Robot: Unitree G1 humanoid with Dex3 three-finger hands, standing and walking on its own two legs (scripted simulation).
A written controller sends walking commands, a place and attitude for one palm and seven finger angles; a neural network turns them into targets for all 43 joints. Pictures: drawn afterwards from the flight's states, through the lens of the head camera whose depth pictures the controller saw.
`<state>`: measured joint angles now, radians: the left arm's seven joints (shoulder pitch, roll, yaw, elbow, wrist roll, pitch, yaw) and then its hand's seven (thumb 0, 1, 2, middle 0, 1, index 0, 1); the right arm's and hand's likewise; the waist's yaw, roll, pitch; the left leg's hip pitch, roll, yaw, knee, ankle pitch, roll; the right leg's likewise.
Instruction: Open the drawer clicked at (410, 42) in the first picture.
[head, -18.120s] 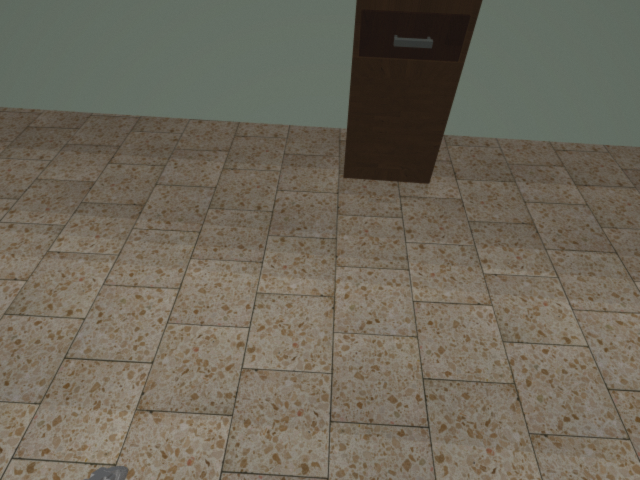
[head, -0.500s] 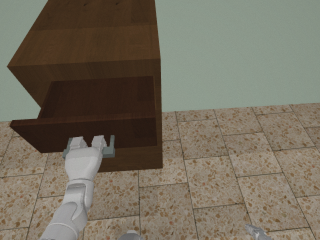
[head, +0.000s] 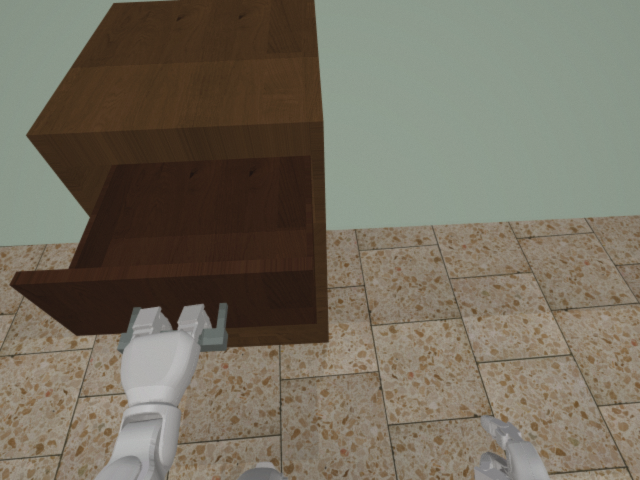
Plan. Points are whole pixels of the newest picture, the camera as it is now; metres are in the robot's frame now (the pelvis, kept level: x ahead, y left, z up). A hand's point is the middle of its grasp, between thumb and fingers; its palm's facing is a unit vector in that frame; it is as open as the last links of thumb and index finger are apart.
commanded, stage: pull the drawer open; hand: left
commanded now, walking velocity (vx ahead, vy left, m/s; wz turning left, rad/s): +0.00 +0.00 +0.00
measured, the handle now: (177, 327) +0.32 +0.22 -0.02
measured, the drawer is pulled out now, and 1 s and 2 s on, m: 0.21 0.30 0.30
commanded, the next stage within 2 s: open the thumb to release the handle in 0.82 s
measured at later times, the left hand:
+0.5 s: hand (171, 425) +0.20 +0.20 -0.04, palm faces -0.04 -0.11 -0.99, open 5.8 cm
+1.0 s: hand (162, 450) +0.17 +0.20 -0.04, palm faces -0.03 -0.08 -1.00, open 6.1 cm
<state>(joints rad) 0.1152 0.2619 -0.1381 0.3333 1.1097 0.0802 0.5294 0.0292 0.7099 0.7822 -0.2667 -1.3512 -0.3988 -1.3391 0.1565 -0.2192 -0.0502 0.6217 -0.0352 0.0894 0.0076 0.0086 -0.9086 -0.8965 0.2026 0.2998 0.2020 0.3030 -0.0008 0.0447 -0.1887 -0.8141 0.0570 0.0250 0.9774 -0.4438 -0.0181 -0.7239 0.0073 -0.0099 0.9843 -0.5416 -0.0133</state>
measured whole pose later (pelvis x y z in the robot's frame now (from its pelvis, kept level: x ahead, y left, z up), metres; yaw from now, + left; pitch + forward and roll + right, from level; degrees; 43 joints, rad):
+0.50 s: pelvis +0.00 -0.01 -0.01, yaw +0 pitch +15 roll +0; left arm 0.37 0.26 -0.15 0.12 1.11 0.06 0.55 0.04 0.70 0.77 -0.27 -1.35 -0.41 -1.34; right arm 0.12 -0.21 -0.02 0.56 -0.05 0.09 0.04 0.01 -0.91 -0.90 0.20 0.30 0.20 0.30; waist 0.02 0.05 -0.19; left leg -0.83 0.06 0.02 1.02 -0.46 -0.03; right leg -0.74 0.01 -0.01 1.04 -0.57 -0.02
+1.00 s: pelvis -0.01 -0.01 -0.03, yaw +0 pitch +17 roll +1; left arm 0.50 0.31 -0.09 0.01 1.11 -0.02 0.56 0.03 0.71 0.76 -0.26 -1.32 -0.35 -1.27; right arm 0.13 -0.22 -0.03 0.52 -0.07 0.08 0.05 0.01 -0.91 -0.90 0.20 0.30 0.20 0.30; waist 0.02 0.05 -0.21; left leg -0.91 0.06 0.02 1.11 -0.49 -0.04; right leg -0.83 0.01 -0.01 1.15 -0.61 -0.03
